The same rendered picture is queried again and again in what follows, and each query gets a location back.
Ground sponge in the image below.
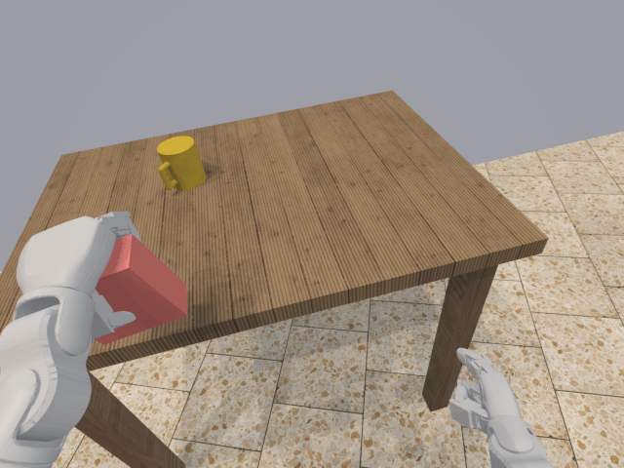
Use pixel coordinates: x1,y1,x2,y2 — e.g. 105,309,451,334
95,234,187,345

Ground left robot hand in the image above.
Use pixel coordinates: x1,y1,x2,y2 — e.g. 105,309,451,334
17,211,141,340

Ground robot right forearm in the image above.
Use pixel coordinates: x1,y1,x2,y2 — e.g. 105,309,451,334
487,415,554,468

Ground right robot hand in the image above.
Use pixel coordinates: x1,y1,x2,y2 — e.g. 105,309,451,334
449,348,523,434

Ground table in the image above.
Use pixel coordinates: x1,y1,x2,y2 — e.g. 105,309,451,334
0,91,549,468

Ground robot left forearm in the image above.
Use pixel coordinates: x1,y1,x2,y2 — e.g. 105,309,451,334
0,287,96,468

